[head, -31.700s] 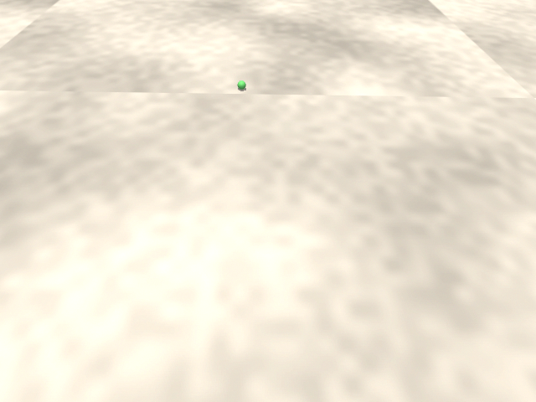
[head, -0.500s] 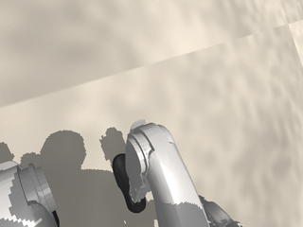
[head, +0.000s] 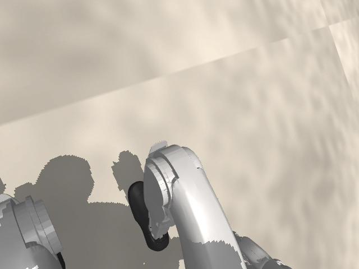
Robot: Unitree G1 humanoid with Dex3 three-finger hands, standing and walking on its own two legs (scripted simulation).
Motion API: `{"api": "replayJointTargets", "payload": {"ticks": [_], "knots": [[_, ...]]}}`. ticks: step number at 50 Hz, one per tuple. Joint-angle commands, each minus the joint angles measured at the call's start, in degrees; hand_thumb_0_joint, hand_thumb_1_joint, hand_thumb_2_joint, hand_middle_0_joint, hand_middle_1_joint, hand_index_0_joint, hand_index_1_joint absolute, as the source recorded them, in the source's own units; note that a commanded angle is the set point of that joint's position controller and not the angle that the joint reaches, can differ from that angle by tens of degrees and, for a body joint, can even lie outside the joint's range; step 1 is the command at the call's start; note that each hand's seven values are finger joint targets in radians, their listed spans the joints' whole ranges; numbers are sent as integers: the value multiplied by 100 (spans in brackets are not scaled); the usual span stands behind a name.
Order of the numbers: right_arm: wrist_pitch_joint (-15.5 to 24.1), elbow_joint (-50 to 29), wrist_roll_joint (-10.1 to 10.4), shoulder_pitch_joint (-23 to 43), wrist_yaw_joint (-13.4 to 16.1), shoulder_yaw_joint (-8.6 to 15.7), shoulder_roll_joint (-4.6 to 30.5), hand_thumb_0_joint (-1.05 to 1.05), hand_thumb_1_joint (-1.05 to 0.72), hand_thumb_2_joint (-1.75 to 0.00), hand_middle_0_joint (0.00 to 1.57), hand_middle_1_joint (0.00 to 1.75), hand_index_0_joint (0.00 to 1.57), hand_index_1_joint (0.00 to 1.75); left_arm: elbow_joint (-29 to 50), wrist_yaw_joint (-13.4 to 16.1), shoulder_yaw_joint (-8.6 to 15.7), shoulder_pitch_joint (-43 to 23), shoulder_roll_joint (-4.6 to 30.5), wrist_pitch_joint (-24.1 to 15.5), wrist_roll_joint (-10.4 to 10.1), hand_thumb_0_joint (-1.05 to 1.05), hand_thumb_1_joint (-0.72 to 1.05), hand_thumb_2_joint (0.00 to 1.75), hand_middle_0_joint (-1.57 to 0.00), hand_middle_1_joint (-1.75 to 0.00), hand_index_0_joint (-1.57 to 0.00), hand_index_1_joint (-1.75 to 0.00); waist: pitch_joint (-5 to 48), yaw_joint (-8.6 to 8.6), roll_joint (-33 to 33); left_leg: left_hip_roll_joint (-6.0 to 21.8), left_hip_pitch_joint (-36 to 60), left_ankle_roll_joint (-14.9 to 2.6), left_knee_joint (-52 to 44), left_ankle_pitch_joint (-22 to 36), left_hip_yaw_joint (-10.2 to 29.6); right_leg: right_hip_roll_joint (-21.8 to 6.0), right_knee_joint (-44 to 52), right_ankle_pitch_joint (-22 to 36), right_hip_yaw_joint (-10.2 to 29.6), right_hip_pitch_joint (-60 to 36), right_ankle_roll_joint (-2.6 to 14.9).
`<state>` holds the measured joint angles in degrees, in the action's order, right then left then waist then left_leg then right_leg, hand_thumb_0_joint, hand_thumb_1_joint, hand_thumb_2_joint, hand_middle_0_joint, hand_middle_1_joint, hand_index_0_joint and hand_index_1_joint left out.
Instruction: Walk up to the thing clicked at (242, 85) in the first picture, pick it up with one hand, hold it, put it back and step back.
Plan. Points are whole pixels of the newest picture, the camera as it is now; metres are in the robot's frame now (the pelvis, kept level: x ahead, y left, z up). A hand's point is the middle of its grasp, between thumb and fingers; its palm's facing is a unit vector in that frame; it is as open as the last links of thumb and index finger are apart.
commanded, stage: open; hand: left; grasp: from above
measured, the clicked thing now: out of the picture +0.46 +0.35 -0.27
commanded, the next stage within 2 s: withdraw in 0.78 s
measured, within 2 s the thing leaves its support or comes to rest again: rests again in 0.08 s
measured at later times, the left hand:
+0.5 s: hand out of the picture +0.44 +0.35 -0.25, palm faces -0.46 -0.17 -0.87, open 12.3 cm
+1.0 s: hand out of the picture +0.45 +0.35 -0.24, palm faces -0.43 -0.16 -0.89, open 13.8 cm
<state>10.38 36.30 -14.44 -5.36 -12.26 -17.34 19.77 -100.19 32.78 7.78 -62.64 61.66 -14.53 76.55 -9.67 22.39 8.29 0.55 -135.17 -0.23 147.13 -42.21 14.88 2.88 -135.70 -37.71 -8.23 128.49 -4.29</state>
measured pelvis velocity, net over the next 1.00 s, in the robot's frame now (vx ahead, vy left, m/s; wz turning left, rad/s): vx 0.00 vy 0.00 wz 0.00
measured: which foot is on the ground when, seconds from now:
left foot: down 0.00-1.00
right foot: down 0.00-1.00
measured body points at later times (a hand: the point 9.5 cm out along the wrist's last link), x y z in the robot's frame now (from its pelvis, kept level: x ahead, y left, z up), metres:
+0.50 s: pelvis +0.00 +0.00 +0.00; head +0.28 +0.14 +0.32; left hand +0.46 +0.35 -0.20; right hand +0.06 -0.26 -0.05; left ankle +0.06 +0.12 -0.27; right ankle +0.12 -0.13 -0.27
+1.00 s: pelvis +0.00 +0.00 +0.00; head +0.28 +0.14 +0.33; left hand +0.47 +0.35 -0.19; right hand +0.07 -0.26 -0.05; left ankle +0.06 +0.12 -0.27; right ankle +0.12 -0.13 -0.27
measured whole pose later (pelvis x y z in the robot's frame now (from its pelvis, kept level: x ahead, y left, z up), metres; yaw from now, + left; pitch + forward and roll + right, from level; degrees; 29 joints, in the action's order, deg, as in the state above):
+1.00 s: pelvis +0.00 +0.00 +0.00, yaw +0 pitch +29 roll -15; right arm 10.8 35.4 -14.0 -5.7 -12.1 -17.6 19.9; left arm -97.7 32.3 6.8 -63.3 61.9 -13.6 75.3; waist -9.5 22.3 8.4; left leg 0.6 -135.0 0.1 146.2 -42.0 15.2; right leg 2.8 -134.6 -37.3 -8.6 128.3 -4.0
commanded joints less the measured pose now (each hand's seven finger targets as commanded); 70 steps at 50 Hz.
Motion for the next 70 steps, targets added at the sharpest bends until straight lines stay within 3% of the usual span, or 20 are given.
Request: {"api": "replayJointTargets", "payload": {"ticks": [1,6,7,8,11,14,22,34,37,40,42,43,49,50,52,56,57,60,67,70], "knots": [[14,89,42,-1070,65,579,1923,0,-89,-90,20,30,20,30,697,299,-26,-1434,1339,-12,-95,0,38,48,-66,-63,-70,-58,3683,233,-3240,194,2911,6,-1597,1508,-583,212,990,1528,-739,-1929,519],[44,78,24,-1082,49,573,1948,0,-89,-90,20,30,20,30,682,295,-44,-1405,1305,45,-148,0,2,54,-46,-71,-50,-66,3755,247,-3362,216,3154,53,-1661,1650,-504,198,917,1637,-786,-1884,519],[66,64,38,-1066,30,566,1933,0,-89,-90,20,30,20,30,735,251,-158,-1472,1177,49,-140,0,-1,55,-43,-73,-48,-68,3678,297,-3365,220,3148,50,-1596,1709,-510,195,906,1691,-787,-1807,504],[29,136,24,-1127,46,555,1959,0,-89,-90,20,30,20,30,677,301,106,-1336,1500,62,-146,0,-3,58,-42,-75,-46,-70,3876,210,-3404,223,3214,64,-1665,1767,-476,189,918,1713,-804,-1961,516],[58,93,30,-1092,28,577,1989,0,-89,-90,20,30,20,30,548,199,-35,-1363,1277,105,-180,0,-10,65,-38,-78,-41,-75,3445,282,-3290,202,2945,48,-1633,1503,-524,163,953,1507,-767,-1761,516],[54,53,52,-1096,29,551,1961,0,-89,-90,20,30,20,30,798,140,82,-1331,1488,130,-225,0,-18,69,-31,-82,-34,-79,3685,178,-3298,209,3028,30,-1615,1605,-525,190,1009,1577,-747,-1960,521],[-4,27,72,-1139,30,537,1918,0,-89,-90,20,30,20,30,788,-12,-58,-1247,1327,29,-287,0,-36,83,-17,-96,-19,-93,3712,284,-3179,211,2955,6,-1539,1681,-562,209,1022,1663,-720,-2103,509],[-85,60,40,-1118,99,511,1919,0,-89,-90,20,30,20,30,869,146,6,-1363,1493,-116,-165,0,-46,95,-7,-104,-9,-102,3757,197,-3379,213,3035,50,-1677,1573,-518,217,1012,1539,-789,-1997,537],[-51,1,65,-1060,105,510,1901,0,-89,-90,20,30,20,30,796,142,-266,-1402,1212,-99,-168,0,-48,95,-6,-105,-8,-103,3448,296,-3179,221,2874,21,-1666,1423,-539,228,1086,1475,-753,-1927,523],[-34,30,54,-1082,115,541,1936,0,-89,-90,20,30,20,30,1070,199,-96,-1555,1435,-81,-193,0,-46,93,-6,-106,-9,-103,3792,164,-3400,209,3111,61,-1744,1533,-505,192,1034,1544,-797,-1916,527],[3,50,46,-1111,77,541,1916,0,-89,-90,20,30,20,30,499,161,-214,-1220,1180,20,-176,0,-46,94,-6,-106,-9,-103,3422,300,-3138,229,2972,43,-1674,1468,-495,201,1009,1494,-792,-1793,507],[0,30,52,-1115,81,538,1943,0,-88,-90,20,30,20,30,1031,182,-179,-1505,1281,-24,-207,0,-47,94,-6,-105,-8,-103,3734,239,-3269,222,3065,52,-1707,1642,-499,206,1048,1630,-787,-1966,506],[42,-12,110,-1115,52,604,1945,0,-90,-90,20,30,20,30,1145,145,49,-1583,1535,163,-206,0,-51,98,-6,-102,-8,-100,3902,153,-3623,225,3330,85,-1695,1716,-531,155,958,1634,-723,-1842,539],[27,-26,115,-1145,56,637,1955,0,-90,-90,20,30,20,30,1585,154,228,-1675,1780,182,-205,0,-52,98,-7,-101,-8,-100,4258,12,-3872,217,3495,102,-1789,1823,-555,162,995,1689,-714,-2004,560],[1,-93,156,-1041,53,704,1872,0,-90,-90,20,30,20,30,2141,97,211,-1555,1685,222,-295,0,-53,99,-7,-101,-7,-101,4738,-193,-4240,191,3715,129,-1809,2044,-628,136,962,1865,-694,-2061,604],[-105,-40,280,-1222,-16,997,1751,0,-90,-90,20,30,20,30,2755,-291,300,-1136,1460,442,-433,0,-53,99,-7,-100,-7,-100,5000,-407,-4254,141,3606,106,-1839,2150,-807,134,1040,1895,-549,-2039,640],[-171,-40,342,-1212,-28,1081,1694,0,-90,-90,20,30,20,30,2979,-419,339,-987,1410,521,-534,0,-53,99,-7,-100,-7,-100,5211,-617,-4329,129,3711,118,-1956,2231,-821,115,1053,1864,-505,-1971,659],[-354,-44,468,-1332,-89,1324,1614,0,-90,-90,20,30,20,30,3246,-869,146,-736,756,725,-766,0,-53,99,-7,-100,-7,-100,5183,-713,-4103,106,3738,105,-2119,2242,-835,72,1186,1724,-439,-1692,676],[-932,-83,840,-1664,136,1683,1477,0,-90,-90,20,30,20,30,3696,-2293,-617,-721,-385,906,-1261,0,-53,101,-7,-101,-7,-102,4524,-463,-2504,-23,2970,-113,-2681,1232,-931,14,2003,1147,-201,-2206,657],[-1099,-90,905,-1701,381,1724,1480,0,-90,-90,20,30,20,30,3852,-2708,-616,-761,-295,823,-1388,0,-51,101,-8,-101,-7,-101,4287,-544,-2107,-81,2898,-127,-2715,1166,-960,-41,2241,974,-103,-2262,700]]}}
